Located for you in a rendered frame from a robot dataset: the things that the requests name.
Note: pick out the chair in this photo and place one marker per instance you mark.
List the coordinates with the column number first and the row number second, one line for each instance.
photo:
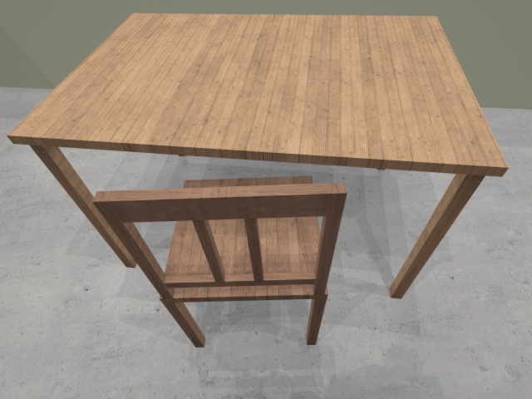
column 241, row 239

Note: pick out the table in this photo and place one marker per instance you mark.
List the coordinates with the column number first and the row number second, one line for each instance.
column 383, row 92

